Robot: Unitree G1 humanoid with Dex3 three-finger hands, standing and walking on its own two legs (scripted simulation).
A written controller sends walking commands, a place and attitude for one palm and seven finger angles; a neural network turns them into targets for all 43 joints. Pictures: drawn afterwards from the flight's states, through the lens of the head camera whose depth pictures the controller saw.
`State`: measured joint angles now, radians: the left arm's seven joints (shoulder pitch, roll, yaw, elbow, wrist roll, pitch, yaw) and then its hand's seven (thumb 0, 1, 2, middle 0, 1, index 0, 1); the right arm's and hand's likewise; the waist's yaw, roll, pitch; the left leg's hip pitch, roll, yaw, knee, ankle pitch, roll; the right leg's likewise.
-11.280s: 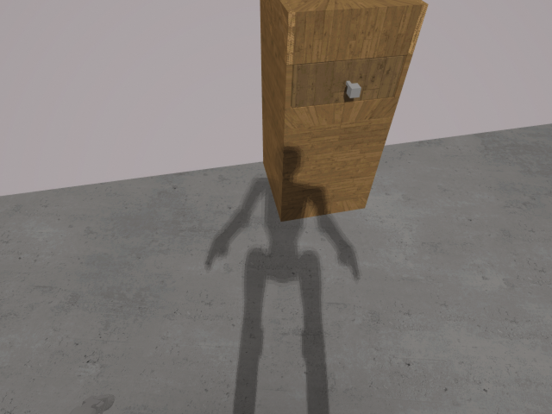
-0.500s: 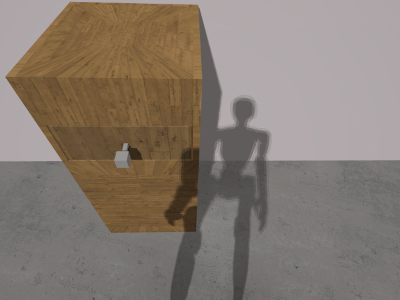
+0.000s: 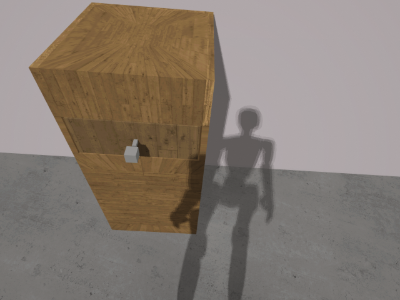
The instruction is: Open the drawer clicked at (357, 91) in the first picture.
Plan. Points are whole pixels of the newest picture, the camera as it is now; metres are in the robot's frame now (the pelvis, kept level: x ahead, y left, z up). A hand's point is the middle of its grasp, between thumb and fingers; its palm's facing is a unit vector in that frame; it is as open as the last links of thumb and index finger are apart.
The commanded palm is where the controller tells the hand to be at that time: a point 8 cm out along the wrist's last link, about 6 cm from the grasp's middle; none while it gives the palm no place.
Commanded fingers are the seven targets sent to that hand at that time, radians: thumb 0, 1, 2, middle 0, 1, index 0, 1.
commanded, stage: come to a stop and stand still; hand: left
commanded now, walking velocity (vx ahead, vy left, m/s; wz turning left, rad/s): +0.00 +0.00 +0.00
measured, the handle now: (133, 149) +0.52 +0.23 -0.08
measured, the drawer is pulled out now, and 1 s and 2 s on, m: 0.00 0.00 0.00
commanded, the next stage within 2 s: look again from close up in 0.62 s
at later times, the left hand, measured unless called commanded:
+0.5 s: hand out of the picture -0.04 +0.12 -0.17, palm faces +0.03 -0.99 -0.12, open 7.4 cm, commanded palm none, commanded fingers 0.00 0.90 0.90 -0.20 -0.30 -0.20 -0.30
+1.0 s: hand out of the picture +0.00 +0.16 -0.18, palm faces +0.05 -0.98 -0.20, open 7.4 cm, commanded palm none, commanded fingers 0.00 0.90 0.90 -0.20 -0.30 -0.20 -0.30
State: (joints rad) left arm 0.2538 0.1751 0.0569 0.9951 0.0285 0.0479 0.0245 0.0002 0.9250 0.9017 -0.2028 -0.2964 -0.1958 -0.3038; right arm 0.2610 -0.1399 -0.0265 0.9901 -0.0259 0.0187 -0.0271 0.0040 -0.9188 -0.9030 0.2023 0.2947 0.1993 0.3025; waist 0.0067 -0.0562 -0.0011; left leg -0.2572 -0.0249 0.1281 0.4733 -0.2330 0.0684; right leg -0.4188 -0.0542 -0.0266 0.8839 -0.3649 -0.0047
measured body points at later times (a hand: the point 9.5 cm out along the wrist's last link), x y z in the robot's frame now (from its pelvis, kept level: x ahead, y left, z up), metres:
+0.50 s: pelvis -0.02 -0.02 +0.01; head -0.02 -0.01 +0.46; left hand -0.04 +0.18 -0.16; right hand -0.04 -0.23 -0.15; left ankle +0.01 +0.08 -0.74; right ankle -0.03 -0.12 -0.74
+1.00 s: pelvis -0.01 -0.01 +0.00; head -0.02 -0.01 +0.45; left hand +0.00 +0.22 -0.16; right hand +0.01 -0.24 -0.16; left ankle +0.02 +0.08 -0.74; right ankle -0.03 -0.12 -0.74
